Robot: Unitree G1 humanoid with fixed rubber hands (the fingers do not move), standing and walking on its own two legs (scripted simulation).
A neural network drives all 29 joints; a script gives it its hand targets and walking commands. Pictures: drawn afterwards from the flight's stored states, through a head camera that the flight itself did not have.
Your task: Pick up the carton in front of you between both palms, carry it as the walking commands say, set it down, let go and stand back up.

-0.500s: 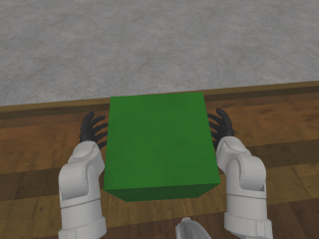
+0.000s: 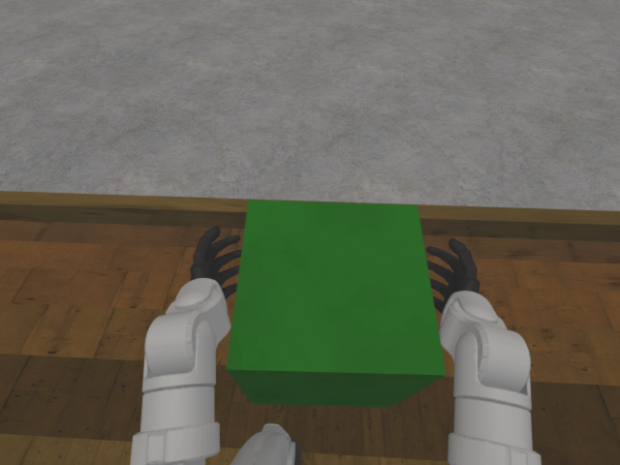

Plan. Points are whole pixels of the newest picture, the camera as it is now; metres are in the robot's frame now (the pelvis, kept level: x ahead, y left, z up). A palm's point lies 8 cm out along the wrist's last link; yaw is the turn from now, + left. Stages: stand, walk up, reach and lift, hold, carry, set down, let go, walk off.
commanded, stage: carry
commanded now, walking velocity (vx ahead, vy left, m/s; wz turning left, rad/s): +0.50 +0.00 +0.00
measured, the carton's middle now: (326, 314) +0.33 +0.02 +0.00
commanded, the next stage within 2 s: none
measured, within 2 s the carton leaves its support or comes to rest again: neither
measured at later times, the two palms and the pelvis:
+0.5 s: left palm (283, 193) +0.69 +0.14 -0.14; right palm (420, 196) +0.70 -0.17 -0.14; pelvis +0.39 -0.03 -0.21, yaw +0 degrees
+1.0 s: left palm (305, 152) +1.09 +0.13 -0.34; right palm (398, 163) +1.07 -0.18 -0.34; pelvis +0.77 -0.01 -0.41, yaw +1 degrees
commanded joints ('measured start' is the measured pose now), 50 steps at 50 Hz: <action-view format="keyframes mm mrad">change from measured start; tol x64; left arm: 1 -433 -738 -632 -65 -146 -41 -20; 50 -294 -556 -385 96 -8 -138 41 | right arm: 1 -541 662 615 -61 111 -54 11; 50 -517 676 712 49 222 -125 -26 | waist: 1 -81 -182 -461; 50 -157 -36 -346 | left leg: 1 522 -117 184 62 230 32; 9 862 299 -685 86 -113 323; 23 184 62 18 887 -43 27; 25 -282 -175 -37 1359 -1017 -42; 36 -40 -43 15 150 94 -38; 50 548 272 -571 9 -211 302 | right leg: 1 11 -186 104 71 1156 19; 5 -685 21 142 898 95 160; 25 653 -352 466 -460 1297 -114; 39 -72 -174 219 -220 658 -30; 44 -415 -54 25 858 421 114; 50 -589 -185 212 129 498 148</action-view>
